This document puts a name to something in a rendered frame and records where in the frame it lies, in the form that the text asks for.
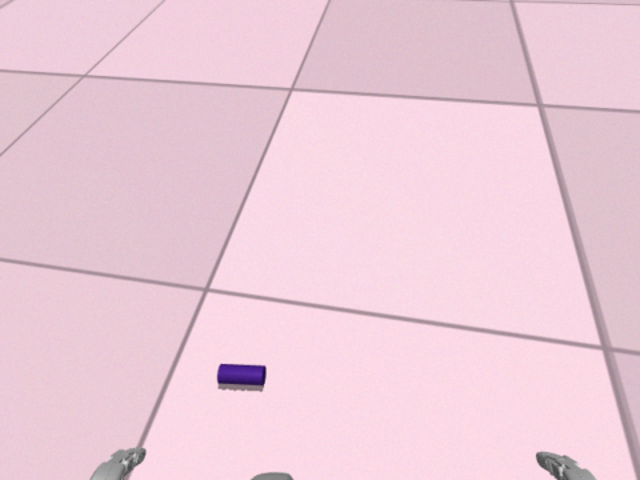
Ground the right robot hand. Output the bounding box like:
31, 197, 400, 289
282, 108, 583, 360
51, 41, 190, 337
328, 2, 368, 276
536, 452, 596, 480

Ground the can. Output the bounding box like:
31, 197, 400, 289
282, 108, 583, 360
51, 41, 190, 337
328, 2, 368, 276
217, 364, 266, 385

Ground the left robot hand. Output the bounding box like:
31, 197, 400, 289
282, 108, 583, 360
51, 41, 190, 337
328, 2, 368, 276
90, 447, 146, 480

